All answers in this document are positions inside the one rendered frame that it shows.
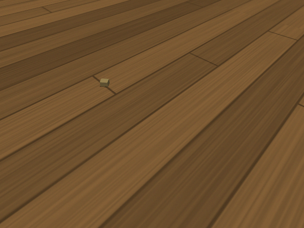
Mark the small box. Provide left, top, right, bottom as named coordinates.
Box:
left=100, top=78, right=110, bottom=87

